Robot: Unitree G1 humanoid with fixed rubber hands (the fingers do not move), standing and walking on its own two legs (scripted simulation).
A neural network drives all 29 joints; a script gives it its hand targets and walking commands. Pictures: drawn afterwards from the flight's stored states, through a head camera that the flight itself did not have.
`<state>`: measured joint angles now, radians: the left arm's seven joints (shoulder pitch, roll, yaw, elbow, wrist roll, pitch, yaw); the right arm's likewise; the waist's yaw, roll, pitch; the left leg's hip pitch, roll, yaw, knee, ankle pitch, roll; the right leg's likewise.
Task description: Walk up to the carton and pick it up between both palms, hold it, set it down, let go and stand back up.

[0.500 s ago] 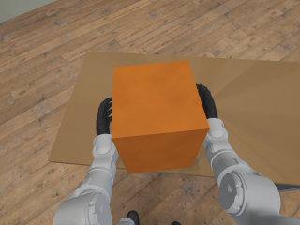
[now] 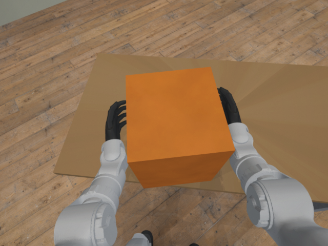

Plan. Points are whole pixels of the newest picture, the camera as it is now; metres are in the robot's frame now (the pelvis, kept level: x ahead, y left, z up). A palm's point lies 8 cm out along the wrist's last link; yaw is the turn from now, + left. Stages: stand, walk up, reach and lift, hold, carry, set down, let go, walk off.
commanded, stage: set down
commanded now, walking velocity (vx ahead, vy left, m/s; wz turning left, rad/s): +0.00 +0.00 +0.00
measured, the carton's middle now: (173, 134) +0.41 +0.04 -0.03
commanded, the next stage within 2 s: none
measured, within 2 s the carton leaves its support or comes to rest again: neither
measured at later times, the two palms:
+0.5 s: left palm (87, 160) +0.31 +0.24 -0.02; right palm (262, 143) +0.40 -0.17 -0.01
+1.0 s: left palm (88, 181) +0.26 +0.23 -0.02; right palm (265, 172) +0.33 -0.18 -0.02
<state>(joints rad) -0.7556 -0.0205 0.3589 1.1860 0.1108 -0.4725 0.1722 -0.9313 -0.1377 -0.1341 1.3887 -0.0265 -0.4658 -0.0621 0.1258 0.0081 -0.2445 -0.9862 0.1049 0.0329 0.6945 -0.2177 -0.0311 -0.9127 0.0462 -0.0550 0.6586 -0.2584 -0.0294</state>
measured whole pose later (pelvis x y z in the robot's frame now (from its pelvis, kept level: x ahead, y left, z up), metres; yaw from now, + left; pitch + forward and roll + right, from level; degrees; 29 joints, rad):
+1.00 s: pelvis -0.01 -0.01 +0.01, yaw +4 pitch +18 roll -1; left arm -0.26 0.10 0.09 0.86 -0.13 -0.46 0.09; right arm -0.39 -0.27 0.14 1.08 0.32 -0.55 0.07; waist 0.05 0.01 -0.16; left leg -0.76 0.06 -0.01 0.63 -0.19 -0.04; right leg -0.69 0.01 -0.10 0.64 -0.27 -0.04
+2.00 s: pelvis +0.01 -0.02 +0.03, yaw +3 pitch -2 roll +1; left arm 0.15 0.13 0.02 0.64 -0.10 -0.42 0.13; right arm 0.08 -0.21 0.14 0.88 0.30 -0.60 0.10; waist 0.04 -0.04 0.02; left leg -0.27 0.06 0.03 0.56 -0.24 -0.06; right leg -0.23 0.01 -0.07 0.60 -0.34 -0.05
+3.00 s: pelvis +0.02 +0.01 +0.04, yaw +1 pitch -5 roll +0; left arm 0.22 0.15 0.01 0.56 -0.03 -0.14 0.08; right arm 0.18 -0.18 0.04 0.80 0.15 -0.38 0.07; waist 0.04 -0.06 0.05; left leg -0.11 0.05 0.07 0.42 -0.21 -0.02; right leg -0.06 0.00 -0.02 0.42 -0.27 -0.02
